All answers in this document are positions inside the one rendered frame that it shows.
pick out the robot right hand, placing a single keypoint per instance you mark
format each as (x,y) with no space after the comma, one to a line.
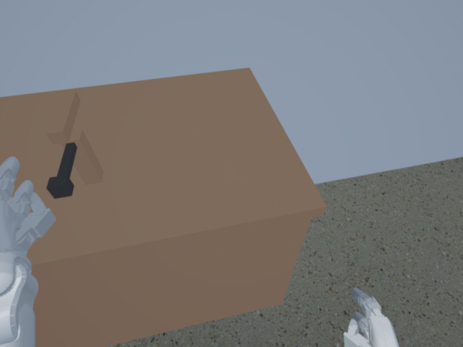
(378,330)

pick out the tap lever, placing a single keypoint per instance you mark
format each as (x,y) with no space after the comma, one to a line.
(61,185)

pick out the robot left forearm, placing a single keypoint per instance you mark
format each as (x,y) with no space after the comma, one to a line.
(18,290)

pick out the robot left hand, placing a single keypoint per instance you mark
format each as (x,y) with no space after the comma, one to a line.
(18,227)

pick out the counter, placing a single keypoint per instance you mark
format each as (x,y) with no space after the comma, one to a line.
(190,204)

